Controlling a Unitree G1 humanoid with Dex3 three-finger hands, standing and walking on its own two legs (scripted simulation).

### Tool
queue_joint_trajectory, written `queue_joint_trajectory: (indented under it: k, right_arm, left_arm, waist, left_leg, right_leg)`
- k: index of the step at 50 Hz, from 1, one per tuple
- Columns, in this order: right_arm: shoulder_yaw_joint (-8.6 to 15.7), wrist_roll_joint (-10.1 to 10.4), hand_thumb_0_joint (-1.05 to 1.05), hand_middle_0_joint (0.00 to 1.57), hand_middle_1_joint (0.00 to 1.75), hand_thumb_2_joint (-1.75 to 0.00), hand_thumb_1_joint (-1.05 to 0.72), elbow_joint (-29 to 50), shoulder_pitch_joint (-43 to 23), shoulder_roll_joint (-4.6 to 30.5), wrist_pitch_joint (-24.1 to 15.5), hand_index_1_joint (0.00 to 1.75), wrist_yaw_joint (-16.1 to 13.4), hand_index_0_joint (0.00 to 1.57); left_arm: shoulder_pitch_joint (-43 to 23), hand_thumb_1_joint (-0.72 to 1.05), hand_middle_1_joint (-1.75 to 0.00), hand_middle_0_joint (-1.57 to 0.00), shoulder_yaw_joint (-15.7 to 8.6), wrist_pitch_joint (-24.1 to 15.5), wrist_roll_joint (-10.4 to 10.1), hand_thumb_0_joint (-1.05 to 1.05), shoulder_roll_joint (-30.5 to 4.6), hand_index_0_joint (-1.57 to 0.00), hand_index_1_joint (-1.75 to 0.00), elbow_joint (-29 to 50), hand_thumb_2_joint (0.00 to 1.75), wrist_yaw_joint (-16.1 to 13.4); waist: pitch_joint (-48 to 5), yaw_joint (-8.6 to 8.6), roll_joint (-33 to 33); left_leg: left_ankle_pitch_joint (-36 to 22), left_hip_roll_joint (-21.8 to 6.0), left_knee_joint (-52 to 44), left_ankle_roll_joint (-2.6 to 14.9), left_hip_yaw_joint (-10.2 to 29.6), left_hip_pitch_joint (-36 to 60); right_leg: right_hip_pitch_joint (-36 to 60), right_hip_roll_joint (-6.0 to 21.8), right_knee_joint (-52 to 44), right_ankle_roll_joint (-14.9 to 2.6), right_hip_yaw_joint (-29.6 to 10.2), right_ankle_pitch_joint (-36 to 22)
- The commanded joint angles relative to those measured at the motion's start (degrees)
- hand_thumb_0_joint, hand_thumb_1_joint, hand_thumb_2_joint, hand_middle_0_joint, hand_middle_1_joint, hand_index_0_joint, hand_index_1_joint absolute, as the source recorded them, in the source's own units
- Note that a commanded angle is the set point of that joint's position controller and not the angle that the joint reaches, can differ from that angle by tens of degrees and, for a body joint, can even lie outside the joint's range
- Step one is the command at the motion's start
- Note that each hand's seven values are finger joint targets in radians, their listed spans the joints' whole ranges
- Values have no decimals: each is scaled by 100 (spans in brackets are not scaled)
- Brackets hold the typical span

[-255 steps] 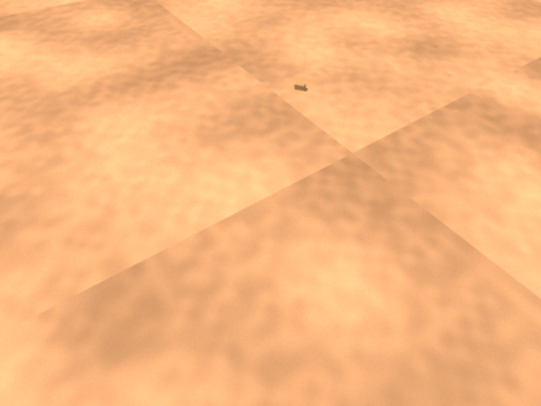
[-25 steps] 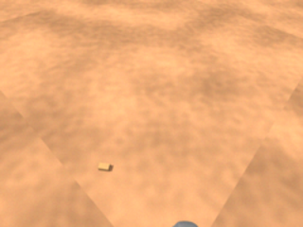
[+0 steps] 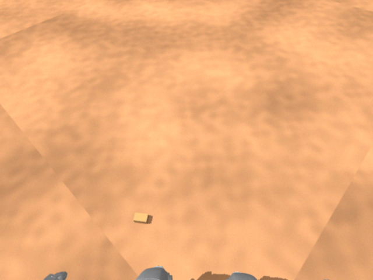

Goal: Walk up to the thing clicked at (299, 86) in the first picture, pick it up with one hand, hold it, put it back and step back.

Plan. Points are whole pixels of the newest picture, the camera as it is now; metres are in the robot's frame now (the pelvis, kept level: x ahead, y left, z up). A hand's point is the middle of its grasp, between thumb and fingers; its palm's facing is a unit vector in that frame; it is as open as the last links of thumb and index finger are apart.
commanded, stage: walk up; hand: left
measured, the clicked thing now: (141, 218) +0.49 +0.29 -0.74
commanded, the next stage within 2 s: stand in 1.34 s
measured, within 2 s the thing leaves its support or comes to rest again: neither
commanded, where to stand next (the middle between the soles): +0.11 +0.02 m, yaw +0 degrees
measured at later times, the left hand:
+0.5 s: hand out of the picture +0.08 +0.28 -0.14, palm faces +0.00 -0.94 -0.35, open 7.3 cm
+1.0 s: hand out of the picture +0.13 +0.26 -0.13, palm faces -0.01 -0.94 -0.33, open 7.3 cm
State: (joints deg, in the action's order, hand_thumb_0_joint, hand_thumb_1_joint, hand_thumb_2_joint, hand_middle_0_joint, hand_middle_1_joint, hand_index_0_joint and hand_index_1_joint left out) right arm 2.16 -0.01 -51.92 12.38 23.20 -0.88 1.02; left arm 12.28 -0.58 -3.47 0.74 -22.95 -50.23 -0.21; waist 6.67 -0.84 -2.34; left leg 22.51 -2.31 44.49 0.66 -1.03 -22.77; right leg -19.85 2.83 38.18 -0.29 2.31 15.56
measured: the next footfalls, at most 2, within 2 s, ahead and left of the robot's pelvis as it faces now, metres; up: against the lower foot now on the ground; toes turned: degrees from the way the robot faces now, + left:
left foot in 0.04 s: +0.10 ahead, +0.14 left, +0.00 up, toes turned +1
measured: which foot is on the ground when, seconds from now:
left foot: up 0.00-0.02, down 0.04-1.00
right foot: down 0.00-1.00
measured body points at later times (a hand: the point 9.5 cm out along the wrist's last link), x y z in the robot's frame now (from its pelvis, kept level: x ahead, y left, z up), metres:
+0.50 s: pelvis +0.03 +0.02 +0.02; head +0.04 +0.02 +0.47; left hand +0.08 +0.33 -0.12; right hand +0.15 -0.28 -0.11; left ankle +0.07 +0.14 -0.72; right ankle +0.05 -0.13 -0.72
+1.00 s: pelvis +0.04 +0.01 +0.03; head +0.05 +0.01 +0.48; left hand +0.13 +0.31 -0.11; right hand +0.12 -0.29 -0.11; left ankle +0.07 +0.14 -0.72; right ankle +0.05 -0.13 -0.72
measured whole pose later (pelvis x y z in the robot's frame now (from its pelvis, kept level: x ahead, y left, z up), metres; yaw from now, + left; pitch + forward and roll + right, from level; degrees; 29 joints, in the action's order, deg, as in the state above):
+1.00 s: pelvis +0.04 +0.01 +0.03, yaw +1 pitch -2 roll +0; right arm 0.6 -0.2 -67.7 3.9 20.0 -0.1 1.1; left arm 3.2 -0.6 -0.7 0.5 -19.8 -67.1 0.5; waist 3.2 0.6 -0.3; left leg 8.0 -1.9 19.4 -1.2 -0.9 -9.3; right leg -7.4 2.1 18.5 1.6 1.9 9.0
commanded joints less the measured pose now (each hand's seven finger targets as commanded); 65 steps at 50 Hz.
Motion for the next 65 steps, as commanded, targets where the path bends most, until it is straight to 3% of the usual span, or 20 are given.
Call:
queue_joint_trajectory:
  k: [1,2,3,4,5,6,7,9,10,11,13,17,25,31,37,41,65]
  right_arm:
    - [321,-31,0,20,30,-90,-90,-85,519,1061,-108,30,-140,20]
    - [362,-91,0,20,30,-90,-90,-48,294,1341,-137,30,-152,20]
    - [370,-29,0,20,30,-90,-90,115,-218,1664,-157,30,-137,20]
    - [347,11,0,20,30,-90,-90,102,-550,1648,-132,30,-104,20]
    - [273,-22,0,20,30,-90,-90,99,-792,1484,-118,30,-101,20]
    - [197,-16,0,20,30,-90,-90,14,-875,1305,-98,30,-103,20]
    - [151,-12,0,20,30,-90,-90,-45,-921,1209,-90,30,-93,20]
    - [82,10,0,20,30,-90,-90,-216,-886,1074,-83,30,-67,20]
    - [89,12,0,20,30,-90,-90,-317,-796,1109,-72,30,-59,20]
    - [82,-5,0,20,30,-90,-90,-400,-814,1129,-76,30,-57,20]
    - [61,0,0,20,30,-90,-90,-465,-1055,1154,-101,30,-53,20]
    - [-1,52,0,20,30,-90,-90,-673,-1123,1049,-116,30,-67,20]
    - [5,58,0,20,30,-90,-90,-994,-1372,975,-66,30,-70,20]
    - [12,37,0,20,30,-90,-90,-1149,-1419,970,-46,30,-62,20]
    - [19,23,0,20,30,-90,-90,-1188,-1358,935,-56,30,-67,20]
    - [16,1,0,20,30,-90,-90,-1209,-1349,912,-45,30,-70,20]
    - [19,-11,0,20,30,-90,-90,-1145,-1091,868,-48,30,-98,20]
  left_arm:
    - [-363,90,-30,-20,-294,87,-108,0,-1231,-20,-30,250,90,-71]
    - [-285,90,-30,-20,-228,131,-134,0,-1007,-20,-30,215,90,-56]
    - [-101,90,-30,-20,-231,192,-192,0,-1005,-20,-30,74,90,-76]
    - [-65,90,-30,-20,-329,235,-148,0,-1225,-20,-30,-213,90,-90]
    - [31,90,-30,-20,-308,224,-117,0,-1194,-20,-30,-290,90,-66]
    - [30,90,-30,-20,-279,198,-111,0,-1078,-20,-30,-426,90,-49]
    - [-22,90,-30,-20,-280,156,-100,0,-1143,-20,-30,-510,90,-40]
    - [-314,90,-30,-20,-260,100,-70,0,-1290,-20,-30,-571,90,-34]
    - [-516,90,-30,-20,-241,103,-76,0,-1276,-20,-30,-608,90,-20]
    - [-617,90,-30,-20,-205,107,-96,0,-1212,-20,-30,-651,90,-13]
    - [-482,90,-30,-20,-164,101,-119,0,-1103,-20,-30,-843,90,-11]
    - [-653,90,-30,-20,-151,64,-134,0,-1112,-20,-30,-1041,90,-6]
    - [-917,90,-30,-20,-107,106,-114,0,-1010,-20,-30,-1333,90,0]
    - [-1040,90,-30,-20,-123,142,-83,0,-970,-20,-30,-1445,90,10]
    - [-1110,90,-30,-20,-175,143,-63,0,-967,-20,-30,-1445,90,6]
    - [-1170,90,-30,-20,-200,178,-53,0,-956,-20,-30,-1434,90,6]
    - [-1108,90,-30,-20,-261,192,-38,0,-886,-20,-30,-1310,90,9]
  waist:
    - [-876,304,741]
    - [-844,192,92]
    - [-820,-7,-568]
    - [-607,-53,-436]
    - [-608,-189,-265]
    - [-578,-223,-235]
    - [-586,-180,-349]
    - [-604,-6,-281]
    - [-562,99,-262]
    - [-558,97,-332]
    - [-755,-35,-384]
    - [-943,18,-74]
    - [-1042,45,158]
    - [-862,54,219]
    - [-1023,64,258]
    - [-797,68,219]
    - [-942,104,248]
  left_leg:
    - [-1421,15,-1350,85,13,1478]
    - [-1437,-617,-1712,259,886,1461]
    - [-344,-1552,-2370,805,2209,456]
    - [262,-1628,-2480,1064,2228,-345]
    - [278,-1320,-2327,891,1747,-300]
    - [162,-995,-2155,582,1339,-187]
    - [-71,-782,-1974,359,1112,-129]
    - [-100,-531,-1850,180,882,250]
    - [93,-517,-2008,180,898,440]
    - [141,-600,-2197,203,998,510]
    - [-250,-713,-2274,257,1060,636]
    - [-1349,-577,-2129,155,745,1079]
    - [-1690,-558,-2482,82,619,1519]
    - [-1389,-539,-2780,37,631,1422]
    - [-1919,-538,-2766,-8,531,1611]
    - [-1519,-526,-2914,-20,590,1355]
    - [-1908,-512,-2768,-13,529,1558]
  right_leg:
    - [-657,885,-327,-644,-692,-1079]
    - [-961,531,-52,-380,-506,-242]
    - [-364,-65,376,-138,-128,953]
    - [411,-17,671,-138,-233,1348]
    - [492,-12,273,-168,-243,1154]
    - [520,48,-297,-195,-302,652]
    - [633,183,-620,-208,-449,219]
    - [331,465,-1121,-308,-942,247]
    - [178,428,-1097,-290,-850,306]
    - [211,319,-1084,-228,-703,304]
    - [541,227,-1133,-155,-511,-43]
    - [799,417,-1466,-142,-626,-806]
    - [1021,515,-1989,-55,-567,-965]
    - [1106,518,-2233,5,-520,-712]
    - [1300,533,-2258,7,-480,-1030]
    - [1255,508,-2315,17,-483,-685]
    - [1341,503,-2306,9,-475,-1001]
